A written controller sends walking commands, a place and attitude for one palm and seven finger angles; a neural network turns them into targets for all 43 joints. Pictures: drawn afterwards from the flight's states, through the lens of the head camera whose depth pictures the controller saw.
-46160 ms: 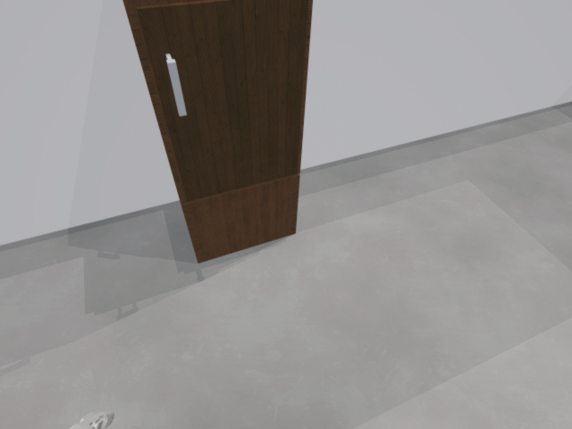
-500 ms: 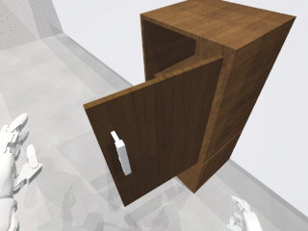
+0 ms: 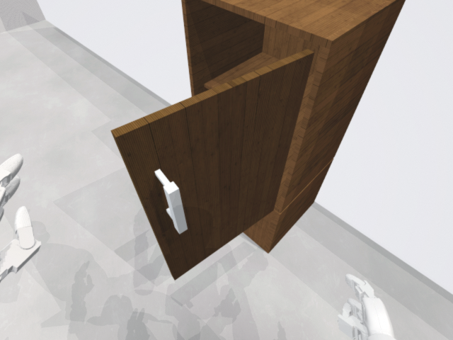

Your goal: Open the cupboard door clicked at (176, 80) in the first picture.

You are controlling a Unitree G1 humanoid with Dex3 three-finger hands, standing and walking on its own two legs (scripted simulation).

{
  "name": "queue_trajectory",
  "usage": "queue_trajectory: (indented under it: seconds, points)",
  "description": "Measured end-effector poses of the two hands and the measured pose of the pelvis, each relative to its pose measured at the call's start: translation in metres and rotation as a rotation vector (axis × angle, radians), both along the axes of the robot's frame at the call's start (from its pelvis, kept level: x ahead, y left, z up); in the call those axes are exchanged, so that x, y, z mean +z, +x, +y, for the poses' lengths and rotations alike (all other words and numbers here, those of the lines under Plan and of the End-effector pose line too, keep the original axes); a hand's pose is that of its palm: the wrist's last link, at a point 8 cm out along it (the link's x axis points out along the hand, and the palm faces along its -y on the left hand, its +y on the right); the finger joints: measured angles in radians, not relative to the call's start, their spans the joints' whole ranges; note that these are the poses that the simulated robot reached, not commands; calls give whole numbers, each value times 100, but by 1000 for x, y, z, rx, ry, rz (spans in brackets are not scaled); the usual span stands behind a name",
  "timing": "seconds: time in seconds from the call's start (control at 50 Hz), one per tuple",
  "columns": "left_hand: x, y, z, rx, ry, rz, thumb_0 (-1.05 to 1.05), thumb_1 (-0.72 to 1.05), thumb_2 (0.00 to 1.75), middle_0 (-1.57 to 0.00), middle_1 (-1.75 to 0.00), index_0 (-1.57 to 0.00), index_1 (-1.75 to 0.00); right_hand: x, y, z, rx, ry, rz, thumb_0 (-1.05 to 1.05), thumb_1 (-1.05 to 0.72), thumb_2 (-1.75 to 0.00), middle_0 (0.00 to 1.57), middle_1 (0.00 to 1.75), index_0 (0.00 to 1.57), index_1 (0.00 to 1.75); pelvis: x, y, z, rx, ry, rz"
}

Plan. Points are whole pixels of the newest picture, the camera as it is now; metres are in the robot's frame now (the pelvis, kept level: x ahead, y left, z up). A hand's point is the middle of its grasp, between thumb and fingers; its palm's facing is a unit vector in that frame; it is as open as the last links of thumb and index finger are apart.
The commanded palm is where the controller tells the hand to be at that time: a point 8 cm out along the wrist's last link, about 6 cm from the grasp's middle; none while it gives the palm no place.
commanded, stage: step back with the hand held close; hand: left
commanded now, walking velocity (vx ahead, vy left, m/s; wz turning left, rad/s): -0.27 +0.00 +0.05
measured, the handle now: (171, 202) +0.34 +0.13 +0.04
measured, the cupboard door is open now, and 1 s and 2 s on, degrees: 81 81 81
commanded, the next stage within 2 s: stop stepping back and stand still in 0.70 s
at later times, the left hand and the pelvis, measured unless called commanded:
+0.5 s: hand out of the picture +0.11 +0.28 +0.16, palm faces +0.47 -0.74 -0.48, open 7.4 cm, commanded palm +0.03 +0.32 +0.17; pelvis -0.09 +0.01 -0.02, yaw +3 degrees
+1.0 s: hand out of the picture +0.04 +0.27 +0.16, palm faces +0.37 -0.79 -0.49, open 7.4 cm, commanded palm -0.02 +0.30 +0.17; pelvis -0.17 +0.00 -0.01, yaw +0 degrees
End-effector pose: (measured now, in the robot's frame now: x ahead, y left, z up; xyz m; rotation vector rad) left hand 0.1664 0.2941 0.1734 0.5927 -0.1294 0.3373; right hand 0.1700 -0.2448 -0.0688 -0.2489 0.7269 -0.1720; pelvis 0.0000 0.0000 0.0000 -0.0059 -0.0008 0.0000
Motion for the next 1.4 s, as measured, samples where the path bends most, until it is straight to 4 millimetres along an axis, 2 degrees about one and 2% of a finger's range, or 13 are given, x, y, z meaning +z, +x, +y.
queue_trajectory:
  seconds: [0.26,0.42,0.58,0.64,0.74,0.82,0.92,1.0,1.12,1.2,1.26,1.32,1.4]
  points:
    - [0,-64,11,63,29,-126,1,88,90,-21,-31,-21,-30,-11,-53,16,47,4,-22,1,-90,-90,20,30,21,30,-15,-50,4,14,3,-29]
    - [-4,-86,12,28,-3,-185,1,88,90,-21,-31,-21,-30,-16,-93,18,48,-32,16,1,-90,-90,20,30,21,30,-19,-79,9,25,-18,-22]
    - [16,-116,23,73,71,-201,1,88,90,-21,-31,-21,-30,-13,-120,24,49,1,30,1,-90,-90,20,30,21,30,-10,-93,2,47,-48,18]
    - [10,-123,16,84,44,-172,1,88,90,-21,-31,-21,-30,-15,-120,23,78,20,19,1,-90,-90,20,30,21,30,-10,-104,-6,17,-25,59]
    - [-10,-120,-13,-9,-32,-93,1,89,90,-21,-31,-21,-30,-19,-126,12,96,18,21,1,-90,-90,20,30,21,30,-10,-138,-14,-10,-44,53]
    - [-7,-128,-23,-115,-14,-83,1,88,90,-21,-31,-21,-30,-5,-139,2,39,-4,-4,1,-90,-90,20,30,21,30,-9,-147,-15,-10,-39,36]
    - [4,-151,-6,-136,36,-111,1,88,90,-22,-31,-22,-30,14,-156,-6,-2,-73,-63,1,-90,-90,20,30,21,30,-11,-154,-6,-23,-43,5]
    - [6,-170,13,-55,16,-131,1,88,90,-22,-31,-22,-30,21,-173,-2,-4,-93,-87,1,-90,-90,20,29,20,30,-7,-167,2,-8,-43,-1]
    - [3,-213,22,39,-21,-95,1,88,90,-21,-31,-21,-30,10,-204,15,54,-51,-40,1,-90,-90,20,29,20,30,-2,-197,4,54,-40,-7]
    - [0,-241,22,29,-39,-125,1,88,90,-21,-31,-21,-30,-2,-226,24,52,-50,14,1,-90,-90,20,30,21,30,-7,-200,11,24,-38,-16]
    - [-6,-244,35,62,-67,-198,1,88,90,-21,-31,-21,-30,-11,-237,31,46,-66,29,1,-90,-90,20,30,21,30,-14,-202,20,47,-46,-10]
    - [-9,-235,49,119,-99,-219,1,88,90,-21,-31,-21,-30,-10,-246,44,53,-41,24,1,-90,-90,20,30,21,30,-9,-214,23,36,-26,-31]
    - [2,-223,44,84,-82,-190,1,89,90,-21,-31,-21,-30,-1,-258,60,62,25,-6,1,-90,-90,20,30,21,30,1,-224,21,21,-26,-39]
